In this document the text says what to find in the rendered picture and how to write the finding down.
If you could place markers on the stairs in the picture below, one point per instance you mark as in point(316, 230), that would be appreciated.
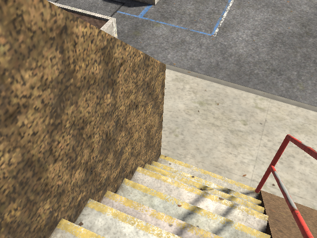
point(171, 199)

